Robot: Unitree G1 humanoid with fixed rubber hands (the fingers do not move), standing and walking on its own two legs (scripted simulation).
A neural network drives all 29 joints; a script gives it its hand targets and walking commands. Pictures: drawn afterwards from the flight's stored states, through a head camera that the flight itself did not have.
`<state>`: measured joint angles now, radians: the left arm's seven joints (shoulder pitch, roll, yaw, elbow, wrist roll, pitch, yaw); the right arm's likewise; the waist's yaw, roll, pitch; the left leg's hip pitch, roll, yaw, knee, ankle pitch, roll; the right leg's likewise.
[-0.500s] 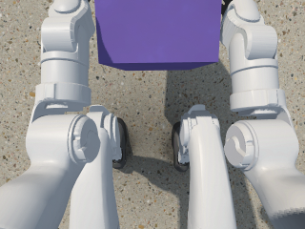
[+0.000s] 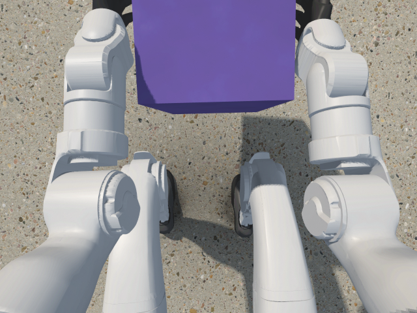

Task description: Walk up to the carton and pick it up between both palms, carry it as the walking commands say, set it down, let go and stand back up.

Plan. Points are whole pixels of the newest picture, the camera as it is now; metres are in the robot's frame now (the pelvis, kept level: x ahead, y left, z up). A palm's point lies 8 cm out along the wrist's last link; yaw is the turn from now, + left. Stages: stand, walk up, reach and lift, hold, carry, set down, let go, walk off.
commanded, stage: reach and lift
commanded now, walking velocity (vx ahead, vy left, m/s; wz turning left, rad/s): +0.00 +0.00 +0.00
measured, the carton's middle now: (213, 28) +0.56 -0.01 -0.13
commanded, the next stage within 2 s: none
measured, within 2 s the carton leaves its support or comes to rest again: neither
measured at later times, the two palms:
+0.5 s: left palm (94, 2) +0.52 +0.13 +0.01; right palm (344, 20) +0.50 -0.15 +0.02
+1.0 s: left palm out of the picture +0.49 +0.13 +0.08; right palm (392, 12) +0.48 -0.15 +0.09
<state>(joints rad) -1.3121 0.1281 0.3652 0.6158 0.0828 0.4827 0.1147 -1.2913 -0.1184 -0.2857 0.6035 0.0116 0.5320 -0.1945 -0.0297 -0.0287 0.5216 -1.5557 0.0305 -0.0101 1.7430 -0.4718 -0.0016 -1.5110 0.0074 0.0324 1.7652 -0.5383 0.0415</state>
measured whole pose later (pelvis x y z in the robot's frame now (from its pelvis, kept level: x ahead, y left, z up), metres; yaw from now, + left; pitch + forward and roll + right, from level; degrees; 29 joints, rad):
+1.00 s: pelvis +0.01 +0.00 +0.11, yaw +0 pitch +7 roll -1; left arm -1.05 0.03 0.34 0.56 0.11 0.49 0.12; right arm -1.02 -0.05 -0.28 0.54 -0.02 0.53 -0.16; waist -0.03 -0.02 0.48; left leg -1.07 0.03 -0.01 1.34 -0.39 0.00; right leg -1.03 0.01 0.03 1.34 -0.43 0.04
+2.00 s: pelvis +0.11 +0.02 +0.23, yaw +0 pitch +2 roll -3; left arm -0.43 -0.19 0.31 0.40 0.28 0.57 0.08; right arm -0.46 0.11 -0.27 0.48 -0.23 0.60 -0.01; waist -0.03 -0.01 -0.01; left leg -0.48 0.03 -0.01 0.76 -0.32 0.01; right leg -0.40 0.01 0.02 0.66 -0.30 0.04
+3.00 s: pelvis +0.10 +0.02 +0.24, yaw +1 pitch -6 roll -3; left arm -0.39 -0.19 0.27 0.29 0.27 0.75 0.07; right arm -0.40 0.11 -0.21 0.34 -0.23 0.78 -0.01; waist -0.03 0.00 0.04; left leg -0.27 0.03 -0.01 0.66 -0.28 0.01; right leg -0.18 0.01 0.03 0.55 -0.26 0.04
